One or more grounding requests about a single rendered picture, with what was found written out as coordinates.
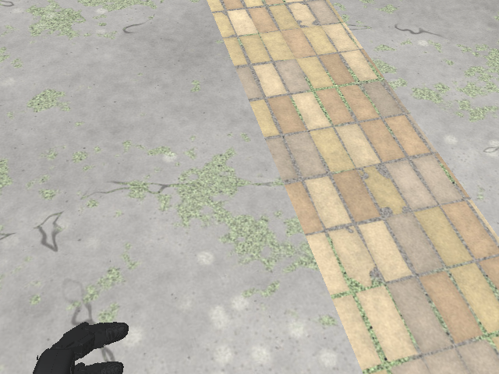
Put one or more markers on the left robot hand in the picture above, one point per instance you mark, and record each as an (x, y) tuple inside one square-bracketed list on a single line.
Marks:
[(78, 342)]

